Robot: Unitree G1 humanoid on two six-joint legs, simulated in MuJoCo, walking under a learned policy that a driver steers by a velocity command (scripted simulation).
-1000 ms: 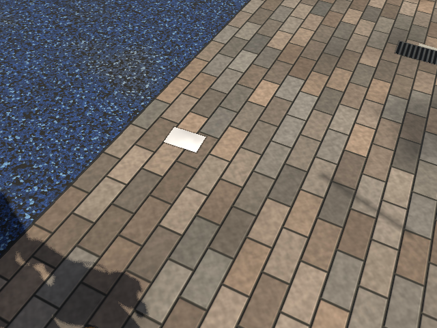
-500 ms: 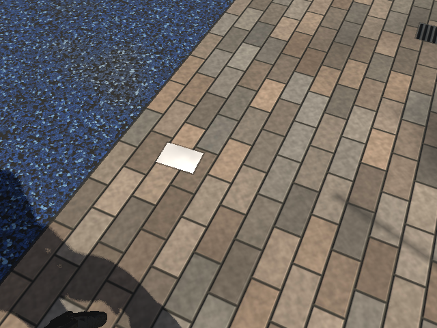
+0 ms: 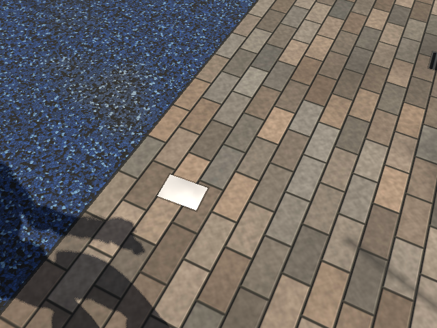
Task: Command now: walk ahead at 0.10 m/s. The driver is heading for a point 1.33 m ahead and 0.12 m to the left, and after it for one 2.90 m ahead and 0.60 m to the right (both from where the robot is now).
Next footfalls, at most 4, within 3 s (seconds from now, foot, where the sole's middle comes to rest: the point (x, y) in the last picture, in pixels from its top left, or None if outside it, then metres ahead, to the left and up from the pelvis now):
0.14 right None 0.00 -0.11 -0.77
0.56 left None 0.28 0.16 -0.77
1.08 right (246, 280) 0.60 -0.08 -0.77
1.64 left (175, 196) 0.91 0.16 -0.77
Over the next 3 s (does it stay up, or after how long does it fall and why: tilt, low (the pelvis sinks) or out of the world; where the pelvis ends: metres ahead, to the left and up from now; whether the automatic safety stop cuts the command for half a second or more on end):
stays up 1.31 0.05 0.00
